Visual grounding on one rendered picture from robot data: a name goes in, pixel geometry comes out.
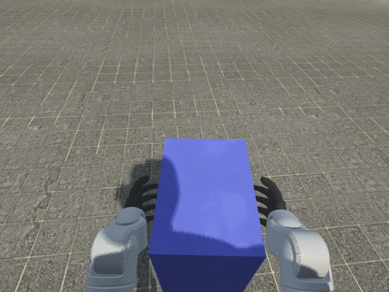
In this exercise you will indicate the robot right forearm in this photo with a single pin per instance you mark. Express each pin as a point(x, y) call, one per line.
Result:
point(303, 255)

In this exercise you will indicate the right robot hand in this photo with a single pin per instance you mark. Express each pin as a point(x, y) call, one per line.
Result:
point(274, 200)

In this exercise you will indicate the carton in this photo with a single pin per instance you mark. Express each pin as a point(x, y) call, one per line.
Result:
point(206, 234)

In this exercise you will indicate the left robot hand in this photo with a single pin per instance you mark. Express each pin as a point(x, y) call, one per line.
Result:
point(136, 199)

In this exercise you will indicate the robot left forearm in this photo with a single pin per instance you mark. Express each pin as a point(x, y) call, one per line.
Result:
point(114, 252)

